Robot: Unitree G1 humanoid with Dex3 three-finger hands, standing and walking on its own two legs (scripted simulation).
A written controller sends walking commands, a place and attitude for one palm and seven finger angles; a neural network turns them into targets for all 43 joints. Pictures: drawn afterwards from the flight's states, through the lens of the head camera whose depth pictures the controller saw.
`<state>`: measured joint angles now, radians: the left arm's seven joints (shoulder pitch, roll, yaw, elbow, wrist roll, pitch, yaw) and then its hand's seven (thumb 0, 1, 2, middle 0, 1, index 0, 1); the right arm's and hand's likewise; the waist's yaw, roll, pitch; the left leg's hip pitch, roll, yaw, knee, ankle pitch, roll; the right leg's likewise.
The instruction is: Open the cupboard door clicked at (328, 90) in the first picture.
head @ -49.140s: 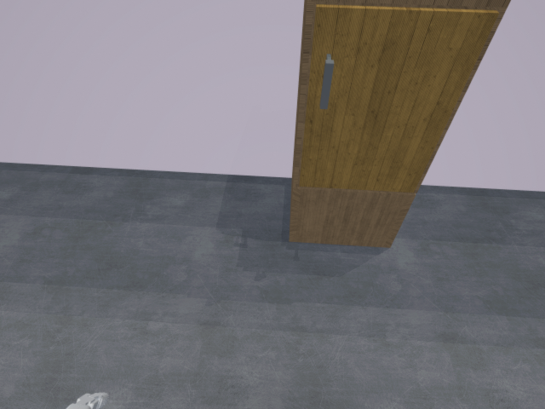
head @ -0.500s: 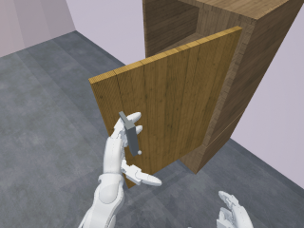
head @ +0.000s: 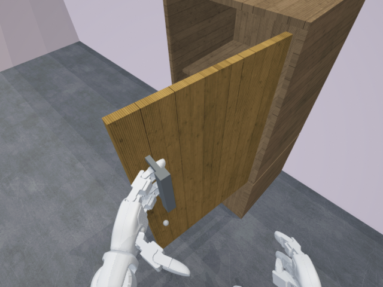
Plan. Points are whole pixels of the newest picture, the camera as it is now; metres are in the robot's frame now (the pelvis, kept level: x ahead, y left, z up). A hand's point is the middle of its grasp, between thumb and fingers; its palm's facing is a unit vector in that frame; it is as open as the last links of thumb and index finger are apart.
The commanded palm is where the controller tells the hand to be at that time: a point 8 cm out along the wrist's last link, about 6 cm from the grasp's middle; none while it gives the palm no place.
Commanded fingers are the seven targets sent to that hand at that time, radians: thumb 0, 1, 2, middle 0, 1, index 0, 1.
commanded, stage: slide the hand sideways off the handle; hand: left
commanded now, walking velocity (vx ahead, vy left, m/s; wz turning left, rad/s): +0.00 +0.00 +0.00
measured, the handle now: (160, 184) +0.30 +0.08 +0.08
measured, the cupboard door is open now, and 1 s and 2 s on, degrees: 82 81 81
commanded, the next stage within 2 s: draw the hand back to the body in 0.58 s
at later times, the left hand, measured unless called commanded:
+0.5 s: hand (134, 241) +0.19 +0.11 +0.08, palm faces -0.06 -1.00 -0.06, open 16.0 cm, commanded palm +0.15 +0.18 +0.08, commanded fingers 0.00 -0.50 0.30 -0.15 -0.30 -0.15 -0.30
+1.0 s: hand (98, 238) +0.18 +0.16 +0.11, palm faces -0.03 -1.00 -0.07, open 16.3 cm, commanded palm +0.14 +0.22 +0.12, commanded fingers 0.00 -0.50 0.30 -0.15 -0.30 -0.15 -0.30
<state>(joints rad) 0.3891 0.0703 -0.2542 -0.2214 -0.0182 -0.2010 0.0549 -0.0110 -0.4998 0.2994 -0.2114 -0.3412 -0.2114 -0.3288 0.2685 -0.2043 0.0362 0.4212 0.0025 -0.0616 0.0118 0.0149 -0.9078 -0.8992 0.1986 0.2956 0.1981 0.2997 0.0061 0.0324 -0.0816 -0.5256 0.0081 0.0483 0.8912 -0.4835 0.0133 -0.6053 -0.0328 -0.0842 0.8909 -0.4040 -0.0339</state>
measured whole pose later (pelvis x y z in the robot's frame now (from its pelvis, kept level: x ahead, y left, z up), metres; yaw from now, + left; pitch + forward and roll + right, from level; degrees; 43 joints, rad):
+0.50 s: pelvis +0.01 -0.02 -0.01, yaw +1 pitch +9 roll +0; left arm 0.59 0.17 -0.03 -0.32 -0.17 -0.27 -0.16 -0.01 -0.50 0.30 -0.21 -0.33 -0.21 -0.33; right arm 0.28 -0.23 0.00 0.42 0.03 -0.09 -0.04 0.02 -0.91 -0.90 0.20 0.30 0.20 0.30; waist 0.01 0.04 -0.11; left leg -0.60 0.03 0.01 0.96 -0.52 -0.02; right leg -0.66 -0.02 -0.12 0.95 -0.45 -0.06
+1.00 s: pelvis +0.00 +0.01 +0.00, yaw +1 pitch +6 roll -2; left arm 0.59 0.22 0.06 -0.40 -0.23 -0.16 -0.19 -0.01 -0.50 0.30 -0.15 -0.30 -0.16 -0.30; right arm 0.29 -0.21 0.04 0.43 0.05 -0.14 -0.06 0.02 -0.91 -0.90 0.20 0.30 0.20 0.30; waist 0.02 0.06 -0.12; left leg -0.54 0.02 0.01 0.93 -0.51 0.02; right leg -0.58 -0.02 -0.12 0.88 -0.41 -0.03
